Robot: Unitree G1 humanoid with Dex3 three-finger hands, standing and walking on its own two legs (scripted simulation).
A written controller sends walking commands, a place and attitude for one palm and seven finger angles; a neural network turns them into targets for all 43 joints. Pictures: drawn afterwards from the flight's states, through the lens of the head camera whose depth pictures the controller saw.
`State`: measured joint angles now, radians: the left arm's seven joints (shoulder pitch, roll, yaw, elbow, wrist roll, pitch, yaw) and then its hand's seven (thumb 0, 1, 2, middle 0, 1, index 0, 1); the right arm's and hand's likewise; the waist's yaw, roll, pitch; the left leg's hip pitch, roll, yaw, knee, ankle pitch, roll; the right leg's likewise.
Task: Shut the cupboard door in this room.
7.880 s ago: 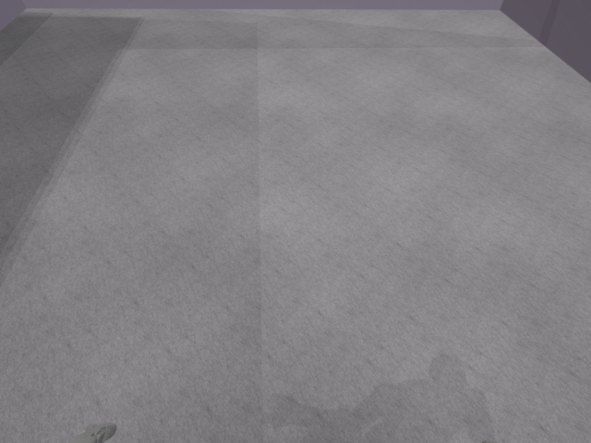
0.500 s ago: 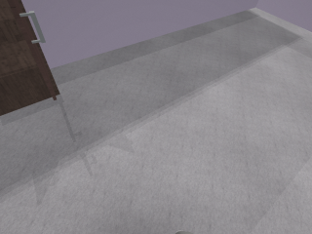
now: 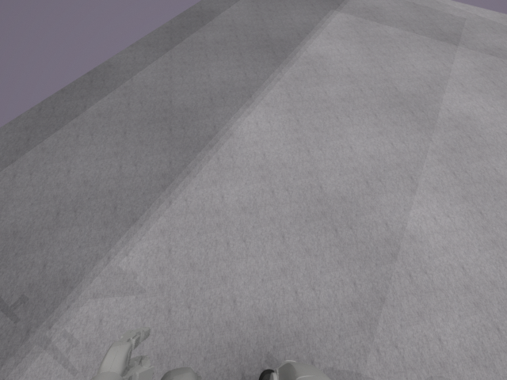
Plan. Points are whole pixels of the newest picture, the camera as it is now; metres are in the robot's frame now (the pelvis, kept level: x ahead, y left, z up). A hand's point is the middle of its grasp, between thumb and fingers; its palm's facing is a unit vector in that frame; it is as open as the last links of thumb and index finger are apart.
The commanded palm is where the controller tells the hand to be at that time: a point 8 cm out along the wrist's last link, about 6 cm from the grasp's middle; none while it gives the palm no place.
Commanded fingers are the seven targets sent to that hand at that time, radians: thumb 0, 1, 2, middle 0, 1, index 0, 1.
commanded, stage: walk around to get in front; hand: left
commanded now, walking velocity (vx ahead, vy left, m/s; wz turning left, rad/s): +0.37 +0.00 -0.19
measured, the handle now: out of the picture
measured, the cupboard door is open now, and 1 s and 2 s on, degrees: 82 82 82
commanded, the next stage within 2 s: none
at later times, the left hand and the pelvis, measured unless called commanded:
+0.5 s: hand (117, 329) +0.23 +0.25 -0.16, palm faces -0.08 -0.98 -0.16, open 7.4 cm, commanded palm none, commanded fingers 0.00 0.90 0.90 -0.20 -0.30 -0.20 -0.30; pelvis +0.20 +0.06 +0.02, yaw -8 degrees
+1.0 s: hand (195, 193) +0.52 +0.12 -0.14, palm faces -0.13 -0.96 -0.24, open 7.1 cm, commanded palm none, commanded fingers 0.00 0.90 0.90 -0.20 -0.30 -0.20 -0.30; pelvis +0.41 -0.05 +0.02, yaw -10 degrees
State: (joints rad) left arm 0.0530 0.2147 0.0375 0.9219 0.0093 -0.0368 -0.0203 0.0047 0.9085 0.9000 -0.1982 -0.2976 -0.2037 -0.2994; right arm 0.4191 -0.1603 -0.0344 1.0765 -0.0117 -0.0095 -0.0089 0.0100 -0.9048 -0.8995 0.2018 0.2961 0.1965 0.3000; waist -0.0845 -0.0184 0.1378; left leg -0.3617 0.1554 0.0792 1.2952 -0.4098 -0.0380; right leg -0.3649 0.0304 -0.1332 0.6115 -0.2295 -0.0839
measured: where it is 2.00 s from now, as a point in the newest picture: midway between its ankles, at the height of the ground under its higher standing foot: (264, 214)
